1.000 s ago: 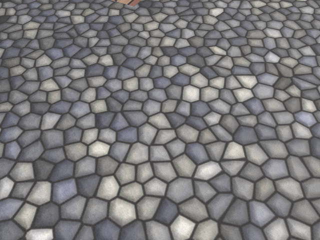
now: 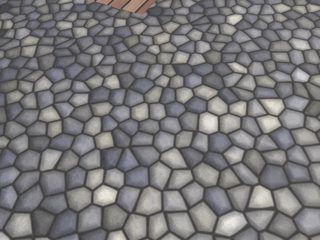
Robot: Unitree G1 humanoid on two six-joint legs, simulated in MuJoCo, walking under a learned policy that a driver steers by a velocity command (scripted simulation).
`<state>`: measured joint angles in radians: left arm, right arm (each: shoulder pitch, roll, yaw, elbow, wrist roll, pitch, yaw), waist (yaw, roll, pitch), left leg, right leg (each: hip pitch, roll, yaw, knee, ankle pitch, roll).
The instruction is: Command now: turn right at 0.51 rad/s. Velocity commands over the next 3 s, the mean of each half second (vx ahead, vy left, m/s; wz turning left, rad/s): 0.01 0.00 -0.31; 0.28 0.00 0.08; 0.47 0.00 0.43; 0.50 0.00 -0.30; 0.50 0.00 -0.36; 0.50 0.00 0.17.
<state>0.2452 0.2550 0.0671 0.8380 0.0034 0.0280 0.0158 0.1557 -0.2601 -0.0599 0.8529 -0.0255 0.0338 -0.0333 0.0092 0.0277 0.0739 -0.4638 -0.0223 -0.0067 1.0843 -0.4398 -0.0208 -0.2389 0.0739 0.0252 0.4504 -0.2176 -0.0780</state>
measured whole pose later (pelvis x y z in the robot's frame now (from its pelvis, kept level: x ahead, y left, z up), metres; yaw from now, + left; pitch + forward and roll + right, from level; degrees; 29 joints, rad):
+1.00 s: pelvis +0.11 +0.05 -0.01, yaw -3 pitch +0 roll -1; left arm 0.44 0.25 0.04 1.04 0.03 -0.08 0.01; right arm 0.12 -0.27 -0.05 0.82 -0.03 -0.01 0.06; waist 0.05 0.01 0.05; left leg -0.56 0.04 0.05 0.73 -0.21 0.07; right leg 0.17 0.01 -0.07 0.18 -0.35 0.01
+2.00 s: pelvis +0.66 +0.11 +0.00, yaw -2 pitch +1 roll -1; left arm 0.42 0.25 0.06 0.92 0.00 -0.05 -0.01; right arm 0.07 -0.25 -0.01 0.74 -0.04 -0.04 0.02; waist 0.06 0.03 0.05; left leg -0.64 0.09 -0.06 0.77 -0.10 -0.05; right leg -0.09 0.14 0.11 0.29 -0.21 -0.10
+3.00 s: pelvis +1.16 +0.03 +0.00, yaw -6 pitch +0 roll -1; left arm 0.40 0.22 0.04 0.92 0.02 -0.09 0.01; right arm 0.21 -0.26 -0.06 0.86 -0.03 0.00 0.05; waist 0.02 0.04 0.03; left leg -0.66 0.08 0.00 0.92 -0.07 0.04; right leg 0.01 0.05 -0.21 0.23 -0.24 -0.07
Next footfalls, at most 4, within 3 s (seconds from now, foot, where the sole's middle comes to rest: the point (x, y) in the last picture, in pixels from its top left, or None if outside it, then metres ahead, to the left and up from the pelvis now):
0.34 left None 0.06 0.13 -0.78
0.68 right None -0.03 -0.06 -0.78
1.06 left None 0.31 0.15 -0.78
1.66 right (165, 191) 0.65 0.05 -0.78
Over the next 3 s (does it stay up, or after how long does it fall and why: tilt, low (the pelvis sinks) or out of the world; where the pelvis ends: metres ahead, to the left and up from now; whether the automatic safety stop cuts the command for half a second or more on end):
stays up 1.16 0.03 0.00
